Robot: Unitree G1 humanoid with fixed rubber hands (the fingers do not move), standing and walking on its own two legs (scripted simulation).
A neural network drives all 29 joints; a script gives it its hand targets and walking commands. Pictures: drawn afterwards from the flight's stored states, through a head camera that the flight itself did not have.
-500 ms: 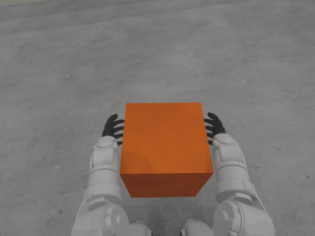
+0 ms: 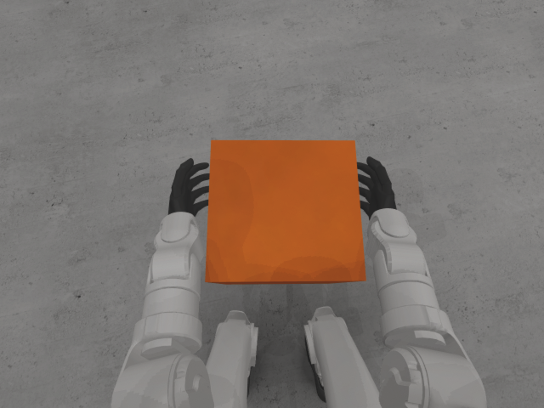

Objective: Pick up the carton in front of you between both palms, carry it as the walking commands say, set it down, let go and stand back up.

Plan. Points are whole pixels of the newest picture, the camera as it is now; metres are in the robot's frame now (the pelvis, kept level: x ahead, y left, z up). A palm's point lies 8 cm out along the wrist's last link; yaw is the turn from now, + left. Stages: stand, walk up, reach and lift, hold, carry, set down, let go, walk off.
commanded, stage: set down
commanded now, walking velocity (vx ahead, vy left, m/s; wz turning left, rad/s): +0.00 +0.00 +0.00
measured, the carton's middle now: (280, 224) +0.39 -0.01 -0.15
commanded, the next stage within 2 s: none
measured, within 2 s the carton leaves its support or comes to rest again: rests again in 1.68 s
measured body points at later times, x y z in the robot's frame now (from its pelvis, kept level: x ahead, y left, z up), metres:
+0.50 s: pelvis -0.03 +0.00 -0.13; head +0.25 -0.01 +0.22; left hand +0.44 +0.14 -0.25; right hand +0.43 -0.16 -0.26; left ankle +0.06 +0.12 -0.60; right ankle +0.05 -0.12 -0.60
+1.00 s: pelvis -0.06 +0.01 -0.24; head +0.29 +0.00 +0.05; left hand +0.47 +0.14 -0.40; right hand +0.46 -0.16 -0.40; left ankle +0.06 +0.12 -0.60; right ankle +0.05 -0.12 -0.60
